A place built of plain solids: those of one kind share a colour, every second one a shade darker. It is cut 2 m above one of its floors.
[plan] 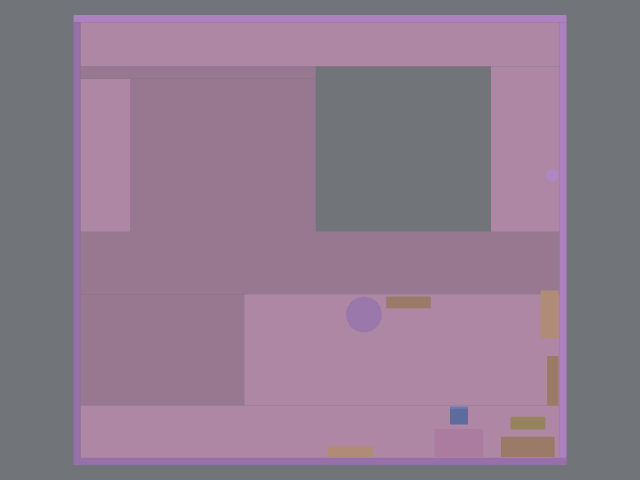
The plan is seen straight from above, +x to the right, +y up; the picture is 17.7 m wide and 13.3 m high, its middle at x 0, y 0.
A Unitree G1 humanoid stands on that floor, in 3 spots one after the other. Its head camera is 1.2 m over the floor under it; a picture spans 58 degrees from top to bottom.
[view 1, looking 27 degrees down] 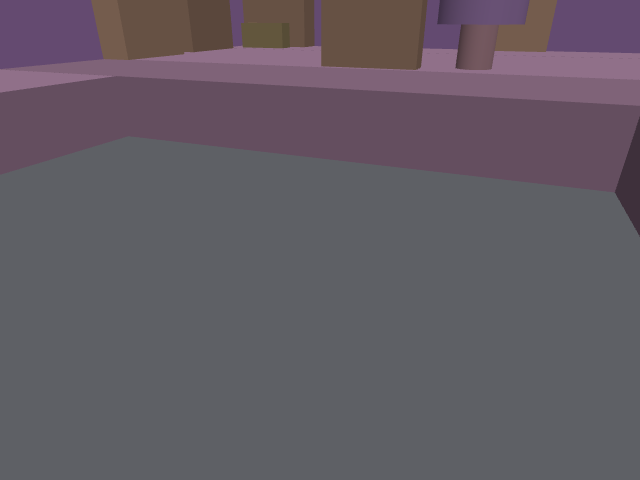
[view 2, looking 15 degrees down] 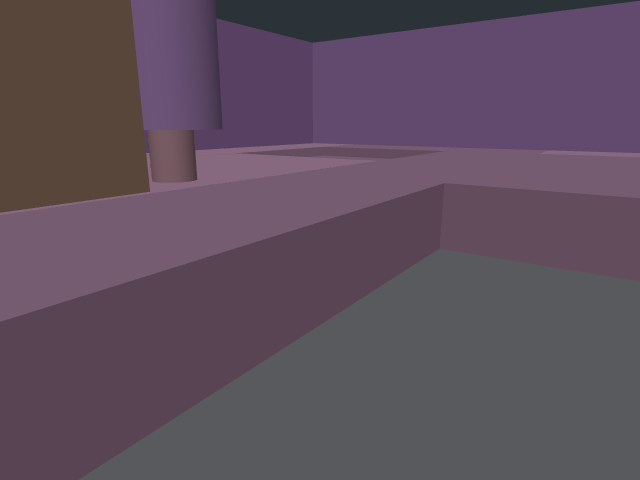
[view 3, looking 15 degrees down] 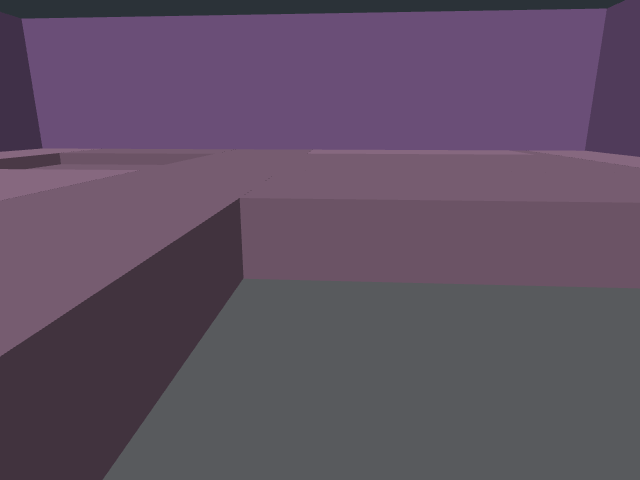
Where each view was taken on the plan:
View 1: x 0.82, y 4.03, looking -68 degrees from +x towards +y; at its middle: ground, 2.64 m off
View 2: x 3.96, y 1.64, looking -145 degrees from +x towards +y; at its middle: floor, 2.53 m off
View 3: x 3.11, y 1.08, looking -176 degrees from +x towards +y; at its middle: floor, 3.35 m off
